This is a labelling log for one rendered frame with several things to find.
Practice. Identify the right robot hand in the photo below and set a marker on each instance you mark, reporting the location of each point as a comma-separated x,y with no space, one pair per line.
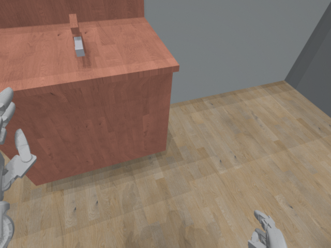
273,238

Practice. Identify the tap lever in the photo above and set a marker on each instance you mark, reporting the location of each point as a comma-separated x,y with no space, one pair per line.
79,46

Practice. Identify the counter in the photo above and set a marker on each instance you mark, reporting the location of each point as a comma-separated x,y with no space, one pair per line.
84,113

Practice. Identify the left robot hand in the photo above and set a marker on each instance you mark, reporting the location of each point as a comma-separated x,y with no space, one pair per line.
18,166

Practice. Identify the robot left forearm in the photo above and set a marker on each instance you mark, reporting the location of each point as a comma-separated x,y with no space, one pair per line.
6,225

